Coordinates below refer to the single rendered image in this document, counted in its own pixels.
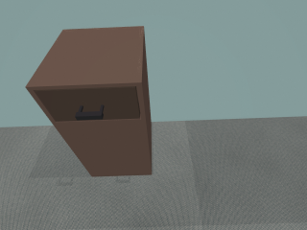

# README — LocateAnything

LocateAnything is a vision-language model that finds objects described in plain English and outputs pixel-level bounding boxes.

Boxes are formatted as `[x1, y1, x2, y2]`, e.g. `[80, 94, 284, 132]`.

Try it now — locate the handle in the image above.
[75, 104, 104, 121]

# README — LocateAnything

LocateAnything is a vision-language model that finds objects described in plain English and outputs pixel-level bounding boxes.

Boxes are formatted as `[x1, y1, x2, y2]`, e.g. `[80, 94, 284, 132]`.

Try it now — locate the drawer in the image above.
[35, 86, 140, 122]

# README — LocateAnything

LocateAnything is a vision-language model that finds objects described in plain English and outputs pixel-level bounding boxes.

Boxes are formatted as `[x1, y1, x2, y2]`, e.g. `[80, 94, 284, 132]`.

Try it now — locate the cabinet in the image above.
[25, 26, 153, 177]

